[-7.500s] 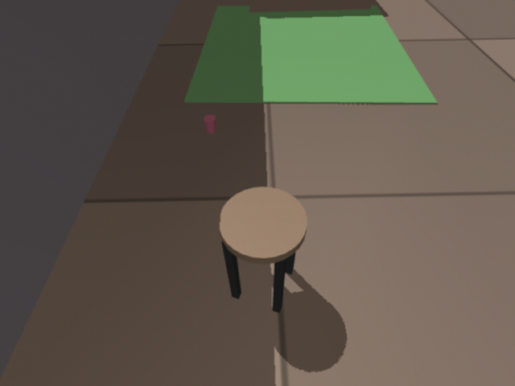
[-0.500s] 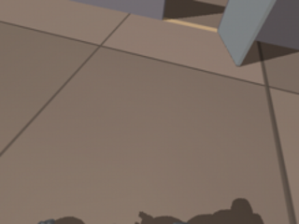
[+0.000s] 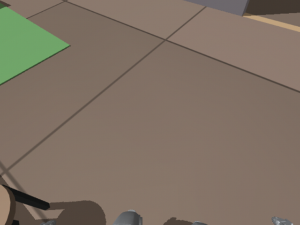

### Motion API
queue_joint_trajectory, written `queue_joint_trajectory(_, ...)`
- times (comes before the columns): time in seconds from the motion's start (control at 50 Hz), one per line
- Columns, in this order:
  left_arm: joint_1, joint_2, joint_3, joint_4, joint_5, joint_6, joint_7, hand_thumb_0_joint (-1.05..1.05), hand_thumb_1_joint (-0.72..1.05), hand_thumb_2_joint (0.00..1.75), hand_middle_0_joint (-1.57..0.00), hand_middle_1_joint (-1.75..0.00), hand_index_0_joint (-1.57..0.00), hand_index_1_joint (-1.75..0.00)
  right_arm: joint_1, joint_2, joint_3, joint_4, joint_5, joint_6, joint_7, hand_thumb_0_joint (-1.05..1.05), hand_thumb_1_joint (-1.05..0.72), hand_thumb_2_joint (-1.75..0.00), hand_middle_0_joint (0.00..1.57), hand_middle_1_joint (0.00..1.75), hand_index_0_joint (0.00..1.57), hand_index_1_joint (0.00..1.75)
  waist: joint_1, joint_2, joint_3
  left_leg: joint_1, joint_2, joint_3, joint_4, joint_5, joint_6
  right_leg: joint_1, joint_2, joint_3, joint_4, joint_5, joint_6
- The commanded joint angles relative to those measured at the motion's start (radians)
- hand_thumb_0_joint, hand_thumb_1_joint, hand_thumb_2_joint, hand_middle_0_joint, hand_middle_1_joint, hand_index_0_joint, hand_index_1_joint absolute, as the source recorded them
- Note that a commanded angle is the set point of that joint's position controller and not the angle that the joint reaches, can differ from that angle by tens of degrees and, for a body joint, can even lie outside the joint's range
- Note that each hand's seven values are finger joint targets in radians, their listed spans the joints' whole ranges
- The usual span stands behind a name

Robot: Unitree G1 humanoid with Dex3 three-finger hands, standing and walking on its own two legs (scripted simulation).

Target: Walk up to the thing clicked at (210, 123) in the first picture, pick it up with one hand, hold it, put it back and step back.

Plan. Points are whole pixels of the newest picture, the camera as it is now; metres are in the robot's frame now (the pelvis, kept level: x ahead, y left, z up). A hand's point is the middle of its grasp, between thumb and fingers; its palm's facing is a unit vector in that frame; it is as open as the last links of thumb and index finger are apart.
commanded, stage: walk up
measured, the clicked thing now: out of the picture +0.52 +1.78 -0.70
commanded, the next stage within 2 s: stand in 1.44 s
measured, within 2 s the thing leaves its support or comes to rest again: neither
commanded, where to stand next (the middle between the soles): +0.06 +0.04 m, yaw +9 degrees
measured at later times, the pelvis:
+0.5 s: pelvis -0.01 +0.02 +0.00, yaw +10 degrees
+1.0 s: pelvis -0.01 +0.03 +0.02, yaw +11 degrees
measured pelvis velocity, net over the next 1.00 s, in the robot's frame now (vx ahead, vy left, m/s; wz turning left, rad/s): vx -0.01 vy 0.03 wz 0.19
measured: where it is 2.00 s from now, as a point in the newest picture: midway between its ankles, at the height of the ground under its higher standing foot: outside the picture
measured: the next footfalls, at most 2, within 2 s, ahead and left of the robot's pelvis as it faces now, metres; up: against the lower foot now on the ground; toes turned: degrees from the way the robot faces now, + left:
left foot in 0.10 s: +0.04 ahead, +0.16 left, +0.00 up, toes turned +10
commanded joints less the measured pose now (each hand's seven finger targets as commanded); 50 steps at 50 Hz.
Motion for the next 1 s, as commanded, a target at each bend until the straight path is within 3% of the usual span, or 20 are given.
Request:
queue_joint_trajectory(0.0, -0.013, 0.305, 0.083, -0.069, -0.009, -0.016, 0.027, 0.0, 0.9, 0.9, -0.2, -0.3, -0.2, -0.3, 0.055, -0.145, -0.054, -0.062, 0.001, -0.017, 0.002, 0.0, -0.9, -0.9, 0.2, 0.3, 0.2, 0.3, -0.023, -0.194, -0.199, 0.058, -0.002, 0.028, -0.112, 0.06, 0.007, 0.175, -0.251, 0.222, -0.131, 0.639, -0.208)
queue_joint_trajectory(0.06, -0.037, 0.277, 0.062, -0.071, -0.014, -0.001, 0.027, 0.0, 0.9, 0.9, -0.2, -0.3, -0.2, -0.3, 0.087, -0.164, -0.066, -0.036, -0.002, -0.026, 0.001, 0.0, -0.9, -0.9, 0.2, 0.3, 0.2, 0.3, -0.07, -0.139, -0.216, 0.25, -0.046, 0.026, -0.346, 0.199, 0.053, 0.045, -0.204, 0.15, -0.001, 0.366, -0.119)
queue_joint_trajectory(0.08, -0.003, 0.235, 0.048, -0.064, -0.016, 0.004, 0.026, 0.0, 0.9, 0.9, -0.2, -0.3, -0.2, -0.3, 0.105, -0.213, -0.077, -0.031, -0.011, -0.032, -0.005, 0.0, -0.9, -0.9, 0.2, 0.3, 0.2, 0.3, -0.077, 0.01, -0.233, 0.345, 0.04, -0.128, -0.429, 0.28, 0.096, -0.058, -0.155, 0.1, 0.137, 0.208, -0.061)
queue_joint_trajectory(0.1, 0.001, 0.185, 0.036, -0.088, -0.031, 0.009, 0.027, 0.0, 0.9, 0.9, -0.2, -0.3, -0.2, -0.3, 0.054, -0.325, -0.098, -0.064, -0.01, -0.035, -0.007, 0.0, -0.9, -0.9, 0.2, 0.3, 0.2, 0.3, -0.059, 0.272, -0.231, 0.383, 0.274, -0.518, -0.489, 0.449, 0.216, -0.243, 0.033, 0.04, 0.283, -0.126, 0.018)
queue_joint_trajectory(0.12, -0.061, 0.243, 0.059, -0.055, -0.023, 0.015, 0.045, 0.0, 0.9, 0.9, -0.2, -0.3, -0.2, -0.3, 0.06, -0.334, -0.098, -0.049, 0.004, -0.033, -0.008, 0.0, -0.9, -0.9, 0.2, 0.3, 0.2, 0.3, -0.1, 0.221, -0.224, 0.28, 0.35, -0.608, -0.509, 0.493, 0.325, -0.167, 0.036, 0.134, 0.333, -0.363, 0.011)
queue_joint_trajectory(0.16, -0.01, 0.229, 0.058, -0.022, -0.032, 0.015, 0.043, 0.0, 0.9, 0.9, -0.2, -0.3, -0.2, -0.3, -0.015, -0.24, -0.064, -0.058, 0.013, -0.027, -0.02, 0.0, -0.9, -0.9, 0.2, 0.3, 0.2, 0.3, -0.039, 0.119, -0.183, 0.297, 0.256, -0.374, -0.409, 0.687, 0.271, -0.166, 0.026, 0.157, 0.362, -0.278, 0.002)
queue_joint_trajectory(0.28, 0.065, 0.188, 0.056, 0.053, -0.018, -0.014, 0.041, 0.0, 0.9, 0.9, -0.2, -0.3, -0.2, -0.3, -0.098, -0.202, -0.035, -0.049, 0.014, -0.009, -0.016, 0.0, -0.9, -0.9, 0.2, 0.3, 0.2, 0.3, 0.001, 0.147, -0.197, 0.14, 0.137, -0.241, -0.278, 0.636, 0.164, 0.158, 0.094, 0.084, -0.143, -0.002, -0.018)
queue_joint_trajectory(0.3, 0.068, 0.233, 0.062, 0.059, 0.0, -0.026, 0.046, 0.0, 0.9, 0.9, -0.2, -0.3, -0.2, -0.3, -0.111, -0.156, -0.023, -0.052, 0.025, -0.004, -0.013, 0.0, -0.9, -0.9, 0.2, 0.3, 0.2, 0.3, 0.013, 0.048, -0.182, 0.059, 0.09, -0.226, -0.185, 0.545, 0.104, 0.208, 0.024, 0.222, -0.231, 0.078, -0.051)
queue_joint_trajectory(0.32, 0.058, 0.318, 0.079, 0.044, 0.016, -0.036, 0.05, 0.0, 0.9, 0.9, -0.2, -0.3, -0.2, -0.3, -0.121, -0.123, -0.016, -0.071, 0.028, -0.001, -0.011, 0.0, -0.9, -0.9, 0.2, 0.3, 0.2, 0.3, 0.013, -0.114, -0.154, -0.065, -0.04, -0.147, -0.049, 0.339, 0.039, 0.229, -0.175, 0.487, -0.33, 0.122, -0.128)
queue_joint_trajectory(0.34, 0.003, 0.378, 0.092, 0.04, 0.009, -0.031, 0.047, 0.0, 0.9, 0.9, -0.2, -0.3, -0.2, -0.3, -0.126, -0.148, -0.031, -0.064, 0.019, 0.006, -0.025, 0.0, -0.9, -0.9, 0.2, 0.3, 0.2, 0.3, 0.007, -0.21, -0.135, -0.061, -0.06, -0.118, 0.07, -0.123, 0.021, 0.129, -0.355, 0.623, -0.37, 0.204, -0.279)
queue_joint_trajectory(0.36, -0.028, 0.358, 0.088, 0.026, 0.009, -0.035, 0.046, 0.0, 0.9, 0.9, -0.2, -0.3, -0.2, -0.3, -0.124, -0.179, -0.042, -0.043, 0.01, 0.011, -0.027, 0.0, -0.9, -0.9, 0.2, 0.3, 0.2, 0.3, -0.01, -0.154, -0.091, -0.053, -0.028, -0.155, 0.139, -0.142, 0.018, 0.084, -0.363, 0.621, -0.371, 0.219, -0.297)
queue_joint_trajectory(0.4, -0.068, 0.295, 0.069, 0.022, 0.008, -0.038, 0.046, 0.0, 0.9, 0.9, -0.2, -0.3, -0.2, -0.3, -0.077, -0.173, -0.047, -0.004, 0.021, 0.004, -0.011, 0.0, -0.9, -0.9, 0.2, 0.3, 0.2, 0.3, -0.041, -0.105, -0.075, -0.039, -0.016, -0.113, 0.085, -0.056, 0.011, 0.124, -0.225, 0.384, -0.292, 0.284, -0.221)
queue_joint_trajectory(0.5, -0.101, 0.271, 0.056, 0.022, 0.004, -0.016, 0.025, 0.0, 0.9, 0.9, -0.2, -0.3, -0.2, -0.3, -0.003, -0.126, -0.042, 0.069, 0.011, -0.026, 0.006, 0.0, -0.9, -0.9, 0.2, 0.3, 0.2, 0.3, -0.072, -0.184, -0.163, 0.255, -0.049, 0.045, -0.363, 0.171, 0.006, 0.068, -0.114, 0.188, -0.127, 0.269, -0.136)
queue_joint_trajectory(0.52, -0.08, 0.222, 0.041, 0.023, -0.001, -0.005, 0.024, 0.0, 0.9, 0.9, -0.2, -0.3, -0.2, -0.3, 0.014, -0.143, -0.048, 0.087, 0.003, -0.034, -0.001, 0.0, -0.9, -0.9, 0.2, 0.3, 0.2, 0.3, -0.081, -0.099, -0.175, 0.354, -0.041, -0.01, -0.465, 0.211, 0.013, -0.003, -0.082, 0.157, -0.028, 0.184, -0.096)
queue_joint_trajectory(0.54, -0.063, 0.144, 0.02, 0.021, -0.014, 0.005, 0.021, 0.0, 0.9, 0.9, -0.2, -0.3, -0.2, -0.3, 0.007, -0.182, -0.052, 0.086, -0.013, -0.047, -0.01, 0.0, -0.9, -0.9, 0.2, 0.3, 0.2, 0.3, -0.073, 0.086, -0.188, 0.398, 0.113, -0.289, -0.57, 0.197, 0.064, -0.101, -0.008, 0.104, 0.133, 0.044, -0.033)
queue_joint_trajectory(0.56, -0.067, 0.16, 0.025, 0.029, -0.022, 0.019, 0.029, 0.0, 0.9, 0.9, -0.2, -0.3, -0.2, -0.3, -0.037, -0.276, -0.059, 0.062, -0.01, -0.051, -0.012, 0.0, -0.9, -0.9, 0.2, 0.3, 0.2, 0.3, -0.068, 0.179, -0.169, 0.277, 0.293, -0.566, -0.63, 0.069, 0.187, -0.14, 0.079, 0.149, 0.144, -0.276, -0.006)
queue_joint_trajectory(0.58, -0.094, 0.226, 0.042, 0.051, -0.014, 0.023, 0.037, 0.0, 0.9, 0.9, -0.2, -0.3, -0.2, -0.3, -0.066, -0.297, -0.067, 0.066, -0.003, -0.049, -0.01, 0.0, -0.9, -0.9, 0.2, 0.3, 0.2, 0.3, -0.074, 0.121, -0.118, 0.15, 0.315, -0.595, -0.654, -0.047, 0.247, -0.076, 0.051, 0.209, 0.203, -0.317, -0.014)
queue_joint_trajectory(0.72, 0.003, 0.176, 0.039, 0.163, -0.007, 0.001, 0.02, 0.0, 0.9, 0.9, -0.2, -0.3, -0.2, -0.3, -0.148, -0.177, -0.012, 0.094, 0.006, -0.038, -0.007, 0.0, -0.9, -0.9, 0.2, 0.3, 0.2, 0.3, -0.011, 0.112, -0.131, 0.055, 0.143, -0.242, -0.506, 0.106, 0.098, 0.23, 0.099, 0.133, -0.208, -0.005, -0.023)
queue_joint_trajectory(0.78, -0.118, 0.246, 0.037, 0.143, 0.001, -0.005, 0.016, 0.0, 0.9, 0.9, -0.2, -0.3, -0.2, -0.3, -0.124, -0.134, 0.003, 0.133, 0.017, -0.032, -0.003, 0.0, -0.9, -0.9, 0.2, 0.3, 0.2, 0.3, -0.062, -0.035, -0.08, 0.156, 0.026, -0.131, -0.459, -0.003, 0.014, 0.057, -0.051, 0.366, -0.362, -0.19, -0.09)
queue_joint_trajectory(0.98, -0.151, 0.187, 0.008, 0.227, -0.023, -0.014, 0.011, 0.0, 0.9, 0.9, -0.2, -0.3, -0.2, -0.3, -0.157, -0.136, 0.026, 0.238, 0.02, -0.057, -0.004, 0.0, -0.9, -0.9, 0.2, 0.3, 0.2, 0.3, -0.045, 0.004, -0.174, 0.296, 0.085, -0.133, -0.553, 0.4, 0.02, 0.228, -0.005, 0.229, -0.363, 0.231, -0.031)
